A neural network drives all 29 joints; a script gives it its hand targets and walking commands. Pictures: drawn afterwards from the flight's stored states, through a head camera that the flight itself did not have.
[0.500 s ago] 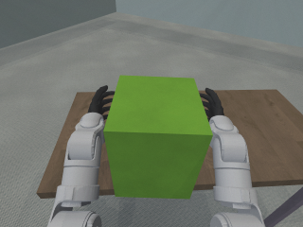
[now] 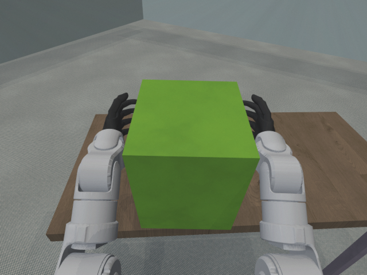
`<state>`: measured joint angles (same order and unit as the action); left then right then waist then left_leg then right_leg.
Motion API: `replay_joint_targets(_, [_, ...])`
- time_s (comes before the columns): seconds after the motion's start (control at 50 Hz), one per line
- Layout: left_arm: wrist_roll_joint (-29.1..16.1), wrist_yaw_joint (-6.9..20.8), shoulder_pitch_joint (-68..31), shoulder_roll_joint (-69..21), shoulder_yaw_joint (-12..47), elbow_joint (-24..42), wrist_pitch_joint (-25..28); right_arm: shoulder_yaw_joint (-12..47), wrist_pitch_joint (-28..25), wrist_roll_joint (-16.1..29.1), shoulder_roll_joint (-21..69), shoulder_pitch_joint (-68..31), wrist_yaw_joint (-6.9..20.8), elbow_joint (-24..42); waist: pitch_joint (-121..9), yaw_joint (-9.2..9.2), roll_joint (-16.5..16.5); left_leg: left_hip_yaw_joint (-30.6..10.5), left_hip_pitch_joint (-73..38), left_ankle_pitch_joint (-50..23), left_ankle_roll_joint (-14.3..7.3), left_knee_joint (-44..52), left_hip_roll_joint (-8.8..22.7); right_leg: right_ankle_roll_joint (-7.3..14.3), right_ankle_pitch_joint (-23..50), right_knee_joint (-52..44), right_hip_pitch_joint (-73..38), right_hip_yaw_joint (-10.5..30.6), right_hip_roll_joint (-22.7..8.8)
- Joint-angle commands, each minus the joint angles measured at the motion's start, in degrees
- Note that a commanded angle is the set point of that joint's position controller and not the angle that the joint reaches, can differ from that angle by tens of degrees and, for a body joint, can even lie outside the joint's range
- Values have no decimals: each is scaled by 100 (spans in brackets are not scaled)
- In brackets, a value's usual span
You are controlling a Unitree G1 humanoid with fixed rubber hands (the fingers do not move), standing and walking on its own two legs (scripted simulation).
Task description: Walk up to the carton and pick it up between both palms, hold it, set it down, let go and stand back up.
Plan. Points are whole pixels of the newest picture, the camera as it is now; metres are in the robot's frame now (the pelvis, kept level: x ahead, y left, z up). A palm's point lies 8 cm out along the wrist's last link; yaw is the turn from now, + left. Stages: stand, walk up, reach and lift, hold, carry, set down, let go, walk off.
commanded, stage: hold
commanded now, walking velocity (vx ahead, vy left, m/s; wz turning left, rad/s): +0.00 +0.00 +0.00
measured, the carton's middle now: (187, 156) +0.35 +0.01 +0.13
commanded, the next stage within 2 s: none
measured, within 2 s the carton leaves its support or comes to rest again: neither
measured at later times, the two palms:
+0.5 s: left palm (113, 142) +0.34 +0.16 +0.17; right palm (257, 143) +0.35 -0.14 +0.18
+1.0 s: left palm (116, 136) +0.34 +0.15 +0.19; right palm (261, 138) +0.35 -0.14 +0.19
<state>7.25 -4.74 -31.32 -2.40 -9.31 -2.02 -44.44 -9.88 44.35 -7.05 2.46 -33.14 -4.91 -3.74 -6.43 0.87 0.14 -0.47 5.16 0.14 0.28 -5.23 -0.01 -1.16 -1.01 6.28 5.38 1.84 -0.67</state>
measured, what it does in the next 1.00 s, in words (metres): stands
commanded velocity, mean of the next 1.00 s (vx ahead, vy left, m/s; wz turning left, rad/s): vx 0.00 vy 0.00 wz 0.00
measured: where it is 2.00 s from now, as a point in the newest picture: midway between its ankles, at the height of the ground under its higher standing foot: outside the picture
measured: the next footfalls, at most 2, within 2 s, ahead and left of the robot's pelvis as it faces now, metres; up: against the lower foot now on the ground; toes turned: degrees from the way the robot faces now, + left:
none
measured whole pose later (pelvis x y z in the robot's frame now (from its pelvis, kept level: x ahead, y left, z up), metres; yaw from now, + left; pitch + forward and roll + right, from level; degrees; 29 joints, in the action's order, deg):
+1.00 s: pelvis +0.00 +0.00 +0.00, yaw +0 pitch -1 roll +0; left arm 8.2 -4.1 -30.3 -3.4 -9.8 -3.1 -44.5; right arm -9.9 44.3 -7.6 2.6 -31.6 -4.3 -4.7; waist -5.4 1.3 0.0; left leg -0.3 3.4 0.2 0.3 -4.7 0.1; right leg -1.0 -0.9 5.5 3.7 1.9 -0.5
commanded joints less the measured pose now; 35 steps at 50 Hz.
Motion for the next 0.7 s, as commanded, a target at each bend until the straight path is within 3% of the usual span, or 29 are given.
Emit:
replay_joint_targets(0.0, [-514,909,-2903,-2082,1733,-59,140,1770,-120,467,2394,-2504,915,-233,-643,-38,-15,222,-557,250,189,-34,-290,-145,-478,-147,-48,-263,396])
replay_joint_targets(0.12, [-978,868,-3800,-2459,2309,811,548,2428,-497,955,2835,-3530,831,829,-2141,-13,-131,107,-688,-472,75,-223,-273,-213,524,160,-475,-143,305])
replay_joint_targets(0.14, [-990,827,-3691,-2495,2361,895,537,2518,-497,1062,2819,-3512,795,989,-2196,73,-78,107,-725,-611,111,-216,-259,-193,667,186,-503,-184,313])
replay_joint_targets(0.16, [-956,783,-3682,-2382,2448,949,513,2514,-462,1057,2790,-3361,774,837,-2209,33,37,134,-831,-699,134,-246,-260,-201,726,153,-481,-160,318])
replay_joint_targets(0.2, [-961,732,-3325,-2343,2418,962,399,2526,-349,962,2652,-3022,737,839,-2149,58,-59,106,-979,-778,161,-215,-255,-215,689,131,-509,-168,334])
replay_joint_targets(0.22, [-932,736,-3104,-2320,2382,833,319,2478,-284,937,2566,-2835,726,728,-1873,88,103,126,-932,-712,178,-223,-250,-209,672,103,-470,-161,326])
replay_joint_targets(0.24, [-814,740,-2855,-2235,2222,540,226,2315,-190,794,2461,-2589,737,455,-1573,58,-29,163,-870,-579,189,-140,-268,-206,448,12,-464,-225,352])
replay_joint_targets(0.26, [-789,763,-2675,-2240,2133,400,154,2240,-138,706,2491,-2502,774,411,-1373,19,-141,130,-823,-452,194,-88,-251,-205,356,-35,-455,-239,387])
replay_joint_targets(0.3, [-684,813,-2683,-2131,1983,297,91,2035,-75,652,2388,-2328,882,42,-920,7,-3,158,-741,-264,216,-32,-256,-138,61,-126,-288,-242,381])
replay_joint_targets(0.34, [-595,861,-2674,-2160,1842,225,79,1955,-117,634,2378,-2439,967,96,-758,29,12,187,-659,-306,211,-27,-284,-150,103,-136,-268,-245,391])
replay_joint_targets(0.38, [-652,885,-3022,-2215,1957,495,168,2026,-221,712,2384,-2677,977,329,-1029,50,48,181,-679,-285,199,-63,-291,-130,155,-82,-346,-244,399])
replay_joint_targets(0.46, [-1035,783,-3593,-2542,2611,1513,427,2564,-456,1075,2799,-3292,829,1294,-2296,-39,69,110,-970,-998,202,-217,-259,-186,968,130,-606,-135,334])
replay_joint_targets(0.48, [-1058,737,-3636,-2525,2695,1513,411,2648,-449,1094,2804,-3251,773,1304,-2361,-2,166,119,-999,-952,236,-230,-247,-189,905,104,-586,-165,336])
replay_joint_targets(0.5, [-1061,704,-3521,-2467,2725,1463,406,2644,-423,1105,2712,-3157,742,1157,-2374,-89,165,154,-1020,-856,262,-247,-268,-174,842,120,-587,-182,321])
replay_joint_targets(0.52, [-1026,688,-3352,-2450,2670,1255,335,2566,-382,1097,2643,-3017,715,1063,-2133,-28,169,145,-968,-693,261,-208,-264,-150,692,99,-543,-189,321])
replay_joint_targets(0.6, [-695,795,-2654,-2323,2038,211,108,2060,-163,581,2272,-2451,815,260,-929,-17,44,176,-637,62,228,-72,-267,-118,-238,-135,-158,-267,378])
replay_joint_targets(0.66, [-596,881,-2920,-2101,1821,136,224,1842,-213,558,2324,-2575,929,10,-883,-71,-103,203,-553,143,160,-64,-291,-140,-250,-118,-162,-276,405])
replay_joint_targets(0.68, [-606,914,-3124,-2096,1773,164,298,1922,-260,557,2427,-2703,942,65,-948,0,-113,210,-591,117,127,-130,-307,-156,-254,-91,-246,-224,352])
